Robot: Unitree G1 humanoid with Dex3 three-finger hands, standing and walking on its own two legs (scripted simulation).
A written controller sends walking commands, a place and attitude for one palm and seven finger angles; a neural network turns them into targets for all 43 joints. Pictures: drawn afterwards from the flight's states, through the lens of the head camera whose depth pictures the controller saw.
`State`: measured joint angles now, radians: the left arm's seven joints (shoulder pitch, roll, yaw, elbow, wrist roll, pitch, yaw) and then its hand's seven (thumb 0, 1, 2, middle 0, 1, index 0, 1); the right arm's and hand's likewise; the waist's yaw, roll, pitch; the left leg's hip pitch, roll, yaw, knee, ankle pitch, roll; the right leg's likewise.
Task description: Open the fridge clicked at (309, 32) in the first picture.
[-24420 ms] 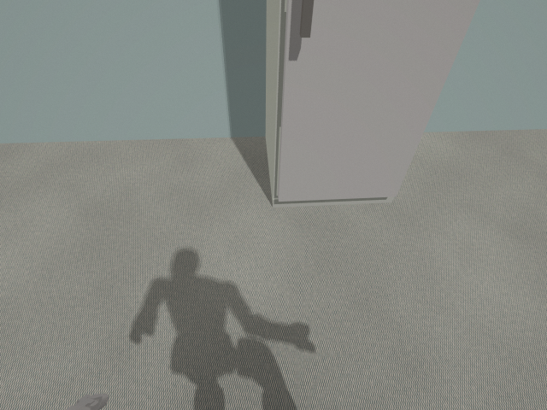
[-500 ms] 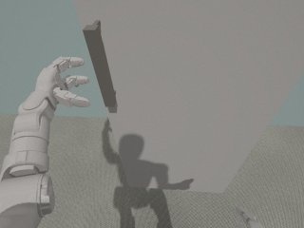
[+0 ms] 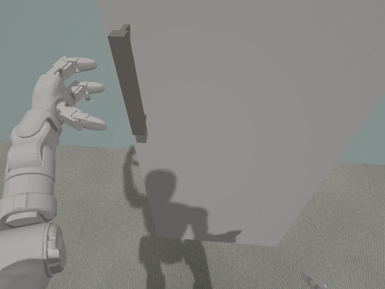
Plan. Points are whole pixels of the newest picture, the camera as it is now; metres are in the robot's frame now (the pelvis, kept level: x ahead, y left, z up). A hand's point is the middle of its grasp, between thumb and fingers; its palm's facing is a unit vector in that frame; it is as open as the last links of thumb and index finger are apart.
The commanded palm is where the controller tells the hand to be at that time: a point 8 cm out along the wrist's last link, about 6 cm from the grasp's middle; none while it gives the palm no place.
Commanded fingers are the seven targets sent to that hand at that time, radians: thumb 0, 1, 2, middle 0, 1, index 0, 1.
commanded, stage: move the hooked fingers beside the handle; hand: left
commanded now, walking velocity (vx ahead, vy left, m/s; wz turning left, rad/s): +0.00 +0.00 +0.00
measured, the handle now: (133, 84) +0.47 +0.14 +0.21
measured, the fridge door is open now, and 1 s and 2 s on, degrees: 0 0 0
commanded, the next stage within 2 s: feel for the door with the fingertips in 0.48 s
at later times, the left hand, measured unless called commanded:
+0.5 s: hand (89, 101) +0.41 +0.22 +0.21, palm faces -0.02 -1.00 -0.03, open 14.0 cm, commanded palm +0.38 +0.26 +0.21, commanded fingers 0.00 -0.50 0.30 -0.30 -1.20 -0.30 -1.20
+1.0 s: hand (113, 103) +0.41 +0.17 +0.21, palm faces -0.03 -1.00 +0.00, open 14.0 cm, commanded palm +0.39 +0.22 +0.21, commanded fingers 0.00 -0.50 0.30 -0.30 -1.20 -0.30 -1.20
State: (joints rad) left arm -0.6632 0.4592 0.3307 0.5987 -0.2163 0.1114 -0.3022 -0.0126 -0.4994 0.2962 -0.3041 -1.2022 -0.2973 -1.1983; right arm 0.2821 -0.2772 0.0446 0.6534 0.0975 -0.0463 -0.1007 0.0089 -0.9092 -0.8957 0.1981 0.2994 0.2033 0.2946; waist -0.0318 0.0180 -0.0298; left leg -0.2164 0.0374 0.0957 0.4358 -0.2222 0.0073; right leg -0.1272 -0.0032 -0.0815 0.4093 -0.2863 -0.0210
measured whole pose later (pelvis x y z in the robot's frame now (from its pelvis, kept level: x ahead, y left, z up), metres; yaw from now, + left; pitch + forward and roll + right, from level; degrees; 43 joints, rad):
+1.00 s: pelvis -0.01 +0.00 +0.00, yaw +0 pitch +0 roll +0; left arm -0.68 0.35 0.23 0.54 -0.21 0.21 -0.20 -0.01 -0.50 0.30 -0.30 -1.20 -0.30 -1.20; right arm 0.23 -0.26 0.05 0.65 0.09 -0.03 -0.09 0.01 -0.91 -0.90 0.20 0.30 0.20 0.29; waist -0.02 0.03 -0.02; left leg -0.22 0.03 0.09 0.43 -0.21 0.01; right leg -0.13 -0.01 -0.09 0.41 -0.28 -0.02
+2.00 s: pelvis +0.00 +0.00 +0.00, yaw +1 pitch +0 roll +0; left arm -0.68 0.31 0.20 0.49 -0.21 0.25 -0.15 -0.01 -0.50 0.30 -0.28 -1.20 -0.27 -1.19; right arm 0.20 -0.26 0.05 0.64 0.09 0.01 -0.08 0.01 -0.91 -0.90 0.20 0.30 0.20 0.29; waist 0.00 0.04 -0.03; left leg -0.20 0.03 0.08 0.42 -0.21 0.00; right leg -0.11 -0.01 -0.09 0.40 -0.29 -0.03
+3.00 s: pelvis +0.00 +0.00 +0.00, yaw +0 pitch +0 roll +0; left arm -0.71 0.27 0.19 0.52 -0.20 0.24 -0.11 -0.01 -0.50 0.30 -0.30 -1.20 -0.29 -1.20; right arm 0.23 -0.24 0.05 0.65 0.08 0.02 -0.08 0.01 -0.91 -0.90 0.20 0.30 0.20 0.29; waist -0.02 0.03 -0.03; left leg -0.20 0.04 0.09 0.41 -0.21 0.00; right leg -0.11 0.00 -0.08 0.39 -0.27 -0.02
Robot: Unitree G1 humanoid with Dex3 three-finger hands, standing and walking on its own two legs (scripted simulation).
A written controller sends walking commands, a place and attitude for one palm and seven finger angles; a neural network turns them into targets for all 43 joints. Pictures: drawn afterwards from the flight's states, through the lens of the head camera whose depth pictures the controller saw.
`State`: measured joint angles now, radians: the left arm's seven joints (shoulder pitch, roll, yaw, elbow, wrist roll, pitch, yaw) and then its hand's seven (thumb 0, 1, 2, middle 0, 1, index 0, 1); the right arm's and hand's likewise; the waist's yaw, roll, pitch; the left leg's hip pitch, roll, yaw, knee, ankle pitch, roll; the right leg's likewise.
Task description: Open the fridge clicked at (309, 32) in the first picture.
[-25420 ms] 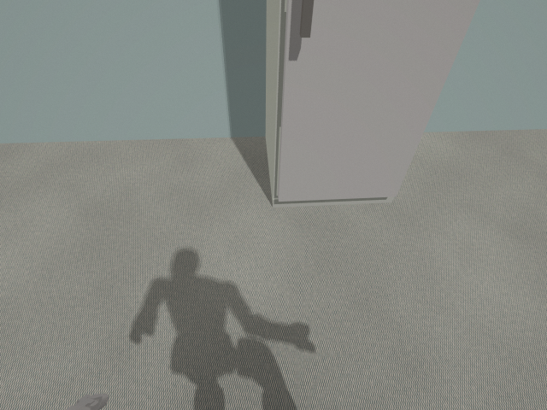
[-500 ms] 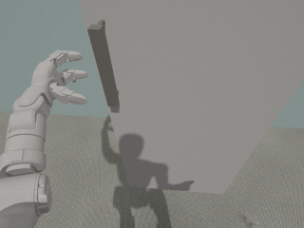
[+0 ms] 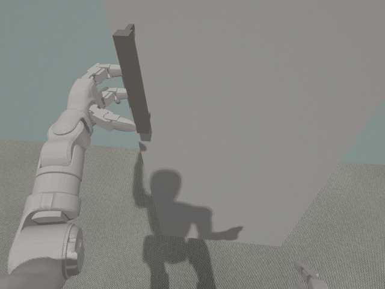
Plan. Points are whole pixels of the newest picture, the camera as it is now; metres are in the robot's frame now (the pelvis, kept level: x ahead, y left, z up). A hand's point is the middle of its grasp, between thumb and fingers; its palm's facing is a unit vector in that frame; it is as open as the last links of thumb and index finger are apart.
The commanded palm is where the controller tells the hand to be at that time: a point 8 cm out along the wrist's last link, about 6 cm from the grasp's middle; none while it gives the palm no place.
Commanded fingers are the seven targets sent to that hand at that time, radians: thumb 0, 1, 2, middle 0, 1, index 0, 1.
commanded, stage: feel for the door with the fingertips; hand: left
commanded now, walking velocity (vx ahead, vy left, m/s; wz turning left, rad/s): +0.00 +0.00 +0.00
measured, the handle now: (137, 83) +0.48 +0.14 +0.21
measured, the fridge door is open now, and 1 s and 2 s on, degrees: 0 0 0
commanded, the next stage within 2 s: slide the fingers in behind the handle in 0.20 s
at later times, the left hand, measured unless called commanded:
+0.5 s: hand (120, 93) +0.44 +0.17 +0.21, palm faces -0.03 -1.00 -0.01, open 13.7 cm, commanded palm +0.41 +0.22 +0.21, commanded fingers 0.00 -0.50 0.30 -0.30 -1.20 -0.30 -1.20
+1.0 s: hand (124, 98) +0.41 +0.15 +0.21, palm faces -0.02 -1.00 -0.01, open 14.2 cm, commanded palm +0.39 +0.20 +0.21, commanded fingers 0.00 -0.50 0.30 -0.30 -1.20 -0.30 -1.20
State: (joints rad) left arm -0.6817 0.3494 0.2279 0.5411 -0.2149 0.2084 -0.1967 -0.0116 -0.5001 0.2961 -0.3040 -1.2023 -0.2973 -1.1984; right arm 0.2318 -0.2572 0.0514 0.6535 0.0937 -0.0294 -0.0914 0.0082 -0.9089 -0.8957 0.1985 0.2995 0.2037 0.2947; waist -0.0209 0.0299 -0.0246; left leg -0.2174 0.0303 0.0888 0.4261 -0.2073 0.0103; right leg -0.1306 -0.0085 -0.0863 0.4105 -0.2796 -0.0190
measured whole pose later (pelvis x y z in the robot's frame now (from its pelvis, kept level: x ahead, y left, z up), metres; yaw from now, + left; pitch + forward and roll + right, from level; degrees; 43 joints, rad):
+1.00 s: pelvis +0.00 -0.01 +0.00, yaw +0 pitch +0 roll +0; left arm -0.68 0.31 0.20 0.49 -0.21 0.25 -0.15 -0.01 -0.50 0.30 -0.28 -1.20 -0.27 -1.19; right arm 0.20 -0.26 0.05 0.64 0.09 0.01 -0.08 0.01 -0.91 -0.90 0.20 0.30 0.20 0.29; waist 0.00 0.04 -0.03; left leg -0.20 0.03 0.08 0.42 -0.21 0.00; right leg -0.11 -0.01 -0.09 0.40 -0.29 -0.03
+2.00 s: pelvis +0.01 +0.00 +0.00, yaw +0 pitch +0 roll +0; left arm -0.71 0.27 0.19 0.52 -0.20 0.24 -0.11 -0.01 -0.50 0.30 -0.30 -1.20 -0.29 -1.20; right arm 0.23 -0.24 0.05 0.65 0.08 0.02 -0.08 0.01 -0.91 -0.90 0.20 0.30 0.20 0.29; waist -0.02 0.03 -0.03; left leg -0.20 0.04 0.09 0.41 -0.21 0.00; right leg -0.11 0.00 -0.08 0.39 -0.27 -0.02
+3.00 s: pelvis +0.01 -0.01 +0.00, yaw +0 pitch +0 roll +0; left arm -0.68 0.25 0.18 0.46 -0.19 0.27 -0.08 0.00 0.63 0.78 -0.37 -1.37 -0.36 -1.35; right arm 0.23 -0.25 0.04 0.65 0.08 0.04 -0.07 0.01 -0.91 -0.90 0.20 0.30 0.20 0.29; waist -0.01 0.04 -0.04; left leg -0.19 0.04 0.09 0.40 -0.21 0.00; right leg -0.10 0.00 -0.08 0.38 -0.28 -0.03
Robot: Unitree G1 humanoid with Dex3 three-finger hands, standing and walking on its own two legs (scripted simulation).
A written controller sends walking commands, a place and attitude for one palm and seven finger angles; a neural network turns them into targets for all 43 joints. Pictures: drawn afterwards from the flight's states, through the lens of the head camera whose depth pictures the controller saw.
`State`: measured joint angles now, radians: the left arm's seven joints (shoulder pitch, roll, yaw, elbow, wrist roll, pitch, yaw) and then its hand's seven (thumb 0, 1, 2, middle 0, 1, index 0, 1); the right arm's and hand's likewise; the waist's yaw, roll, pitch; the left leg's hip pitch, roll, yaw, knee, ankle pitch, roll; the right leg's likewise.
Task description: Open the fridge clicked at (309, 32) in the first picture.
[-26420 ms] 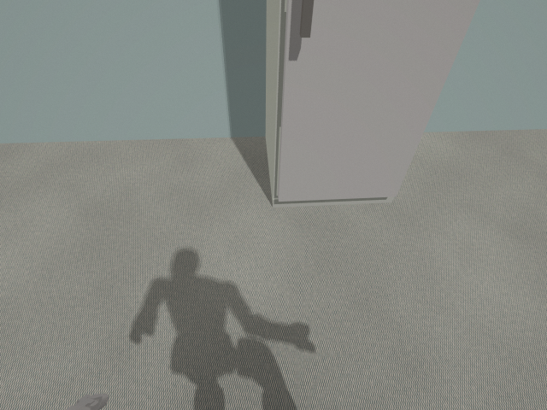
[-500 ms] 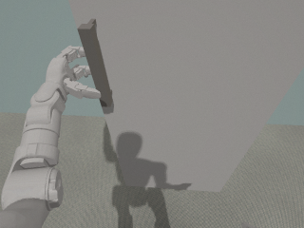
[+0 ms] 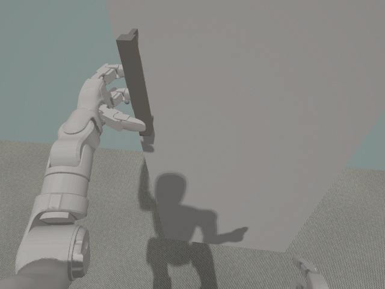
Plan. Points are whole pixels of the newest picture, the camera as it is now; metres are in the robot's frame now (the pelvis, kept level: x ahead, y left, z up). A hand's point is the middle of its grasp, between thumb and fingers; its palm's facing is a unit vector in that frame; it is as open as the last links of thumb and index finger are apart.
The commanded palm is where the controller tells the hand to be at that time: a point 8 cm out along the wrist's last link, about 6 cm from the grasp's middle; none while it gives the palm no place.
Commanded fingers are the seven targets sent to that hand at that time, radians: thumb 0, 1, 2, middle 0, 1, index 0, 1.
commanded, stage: slide the fingers in behind the handle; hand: left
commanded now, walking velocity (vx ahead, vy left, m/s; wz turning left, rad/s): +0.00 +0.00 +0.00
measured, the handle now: (141, 87) +0.48 +0.14 +0.21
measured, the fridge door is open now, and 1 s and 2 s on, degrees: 0 0 0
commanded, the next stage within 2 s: grip the handle and tug to test in 1.12 s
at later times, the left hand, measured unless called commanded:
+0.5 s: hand (132, 102) +0.41 +0.15 +0.21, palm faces -0.04 -1.00 -0.01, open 14.0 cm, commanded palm +0.39 +0.19 +0.21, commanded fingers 0.00 -0.50 0.30 -0.30 -1.20 -0.30 -1.20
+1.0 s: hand (138, 100) +0.42 +0.13 +0.21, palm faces -0.04 -1.00 +0.01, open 14.0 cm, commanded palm +0.39 +0.18 +0.21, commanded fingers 0.00 -0.50 0.30 -0.30 -1.20 -0.30 -1.20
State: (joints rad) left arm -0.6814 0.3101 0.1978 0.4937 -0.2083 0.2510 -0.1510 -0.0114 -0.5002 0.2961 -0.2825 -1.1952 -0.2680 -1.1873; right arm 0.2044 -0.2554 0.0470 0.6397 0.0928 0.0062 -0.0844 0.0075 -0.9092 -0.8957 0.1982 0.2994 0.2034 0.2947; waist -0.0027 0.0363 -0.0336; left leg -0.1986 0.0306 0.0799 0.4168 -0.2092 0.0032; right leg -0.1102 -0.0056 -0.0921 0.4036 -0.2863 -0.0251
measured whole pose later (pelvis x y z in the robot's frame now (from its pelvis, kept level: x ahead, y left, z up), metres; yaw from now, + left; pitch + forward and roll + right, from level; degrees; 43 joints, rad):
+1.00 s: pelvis +0.00 +0.00 +0.00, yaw -1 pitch +0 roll +0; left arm -0.71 0.27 0.19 0.52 -0.20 0.24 -0.11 -0.01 -0.50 0.30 -0.30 -1.20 -0.29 -1.20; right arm 0.23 -0.24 0.05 0.65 0.08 0.02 -0.08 0.01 -0.91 -0.90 0.20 0.30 0.20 0.29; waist -0.02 0.03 -0.03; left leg -0.20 0.04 0.09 0.41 -0.21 0.00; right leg -0.11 0.00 -0.08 0.39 -0.27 -0.02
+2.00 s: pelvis +0.01 +0.00 +0.00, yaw -1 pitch +0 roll +0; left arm -0.68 0.25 0.18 0.46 -0.19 0.27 -0.08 0.00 0.63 0.78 -0.37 -1.37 -0.36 -1.35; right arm 0.23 -0.25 0.04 0.65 0.08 0.04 -0.07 0.01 -0.91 -0.90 0.20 0.30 0.20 0.29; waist -0.01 0.04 -0.04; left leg -0.19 0.04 0.09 0.40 -0.21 0.00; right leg -0.10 0.00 -0.08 0.38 -0.28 -0.03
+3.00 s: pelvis +0.06 -0.01 +0.00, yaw -3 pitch +3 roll +1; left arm -0.30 0.24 0.22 -0.13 -0.23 0.45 -0.09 -0.02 0.67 0.77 -0.32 -1.36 -0.25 -1.36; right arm 0.14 -0.25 0.04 0.59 0.06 0.07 -0.04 0.01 -0.91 -0.90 0.20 0.30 0.20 0.29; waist 0.02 0.05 -0.09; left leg -0.15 0.03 0.06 0.40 -0.25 0.00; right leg -0.08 0.00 -0.04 0.40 -0.30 -0.02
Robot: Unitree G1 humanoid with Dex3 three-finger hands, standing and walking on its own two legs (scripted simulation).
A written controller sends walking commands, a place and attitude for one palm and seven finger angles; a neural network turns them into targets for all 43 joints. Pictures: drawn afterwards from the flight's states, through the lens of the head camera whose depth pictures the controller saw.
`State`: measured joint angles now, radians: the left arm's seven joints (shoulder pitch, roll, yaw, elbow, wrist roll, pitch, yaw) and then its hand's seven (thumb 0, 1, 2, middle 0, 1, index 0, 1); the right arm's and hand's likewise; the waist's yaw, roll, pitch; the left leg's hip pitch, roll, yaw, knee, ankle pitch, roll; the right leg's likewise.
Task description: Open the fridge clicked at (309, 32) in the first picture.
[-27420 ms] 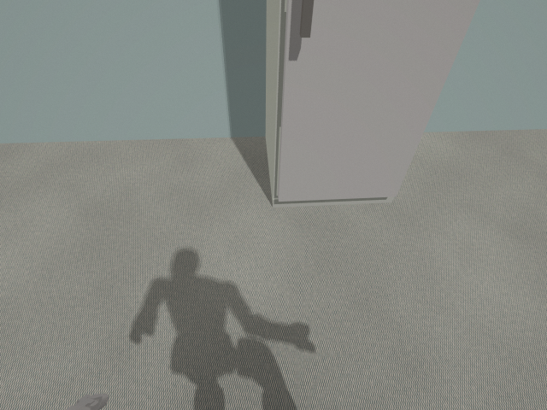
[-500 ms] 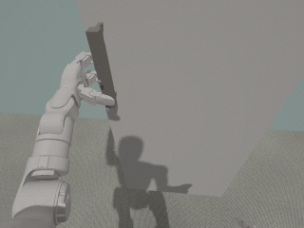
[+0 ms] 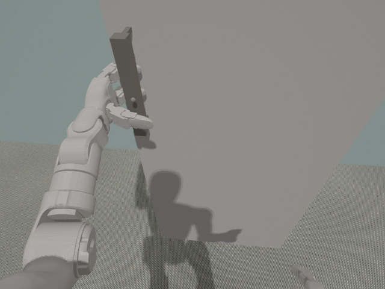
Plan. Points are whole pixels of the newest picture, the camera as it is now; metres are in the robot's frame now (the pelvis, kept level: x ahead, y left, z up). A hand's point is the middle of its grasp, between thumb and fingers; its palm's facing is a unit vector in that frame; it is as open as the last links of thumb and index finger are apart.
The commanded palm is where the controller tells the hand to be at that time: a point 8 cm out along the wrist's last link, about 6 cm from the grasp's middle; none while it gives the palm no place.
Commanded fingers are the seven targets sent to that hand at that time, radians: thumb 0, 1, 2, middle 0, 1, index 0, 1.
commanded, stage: slide the fingers in behind the handle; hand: left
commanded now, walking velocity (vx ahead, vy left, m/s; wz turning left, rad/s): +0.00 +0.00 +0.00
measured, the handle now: (135, 86) +0.47 +0.15 +0.20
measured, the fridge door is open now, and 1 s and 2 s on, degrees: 0 0 0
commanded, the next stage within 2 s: grip the handle and tug to test in 0.12 s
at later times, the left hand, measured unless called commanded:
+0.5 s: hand (137, 99) +0.41 +0.13 +0.21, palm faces -0.03 -1.00 +0.00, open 12.2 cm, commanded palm +0.39 +0.18 +0.21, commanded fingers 0.00 0.20 0.60 -0.38 -1.30 -0.38 -1.30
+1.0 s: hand (137, 98) +0.42 +0.13 +0.21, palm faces -0.03 -1.00 +0.00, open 6.2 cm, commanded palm +0.39 +0.18 +0.21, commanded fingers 0.00 0.90 0.90 -0.45 -1.40 -0.45 -1.40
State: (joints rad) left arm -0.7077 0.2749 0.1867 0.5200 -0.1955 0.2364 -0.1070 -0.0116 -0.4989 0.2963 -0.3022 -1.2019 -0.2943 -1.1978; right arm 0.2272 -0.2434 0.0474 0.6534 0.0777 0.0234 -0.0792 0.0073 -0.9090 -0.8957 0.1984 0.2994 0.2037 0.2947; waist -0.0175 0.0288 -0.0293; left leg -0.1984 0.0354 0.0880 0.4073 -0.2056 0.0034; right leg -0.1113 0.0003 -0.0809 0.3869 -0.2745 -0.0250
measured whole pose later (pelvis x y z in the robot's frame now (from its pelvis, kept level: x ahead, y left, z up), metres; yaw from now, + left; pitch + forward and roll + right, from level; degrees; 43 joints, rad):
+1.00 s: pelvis +0.01 +0.00 +0.00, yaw +0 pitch +0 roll +0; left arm -0.68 0.25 0.18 0.46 -0.19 0.27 -0.08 0.00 0.63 0.78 -0.37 -1.37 -0.36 -1.35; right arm 0.23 -0.25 0.04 0.65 0.08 0.04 -0.07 0.01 -0.91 -0.90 0.20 0.30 0.20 0.29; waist -0.01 0.04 -0.04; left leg -0.19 0.04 0.09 0.40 -0.21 0.00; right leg -0.10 0.00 -0.08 0.38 -0.28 -0.03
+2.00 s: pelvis +0.06 -0.01 +0.00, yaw -3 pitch +3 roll +1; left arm -0.30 0.24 0.22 -0.13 -0.23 0.45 -0.09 -0.02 0.67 0.77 -0.32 -1.36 -0.25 -1.36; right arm 0.14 -0.25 0.04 0.59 0.06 0.07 -0.04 0.01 -0.91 -0.90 0.20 0.30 0.20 0.29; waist 0.02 0.05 -0.09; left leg -0.15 0.03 0.06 0.40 -0.25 0.00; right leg -0.08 0.00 -0.04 0.40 -0.30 -0.02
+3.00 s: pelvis +0.13 -0.12 -0.03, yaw -2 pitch -6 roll +1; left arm 0.02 0.45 0.47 -0.22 -0.09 -0.03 0.10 -0.23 0.49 0.87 -0.46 -1.40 -0.23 -1.24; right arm 0.17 -0.28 0.00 0.56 -0.01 -0.03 -0.06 0.01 -0.91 -0.90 0.20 0.30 0.23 0.31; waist -0.07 0.01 0.11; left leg -0.26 -0.03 0.08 0.71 -0.33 0.08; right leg -0.57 0.08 -0.10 0.89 -0.30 0.03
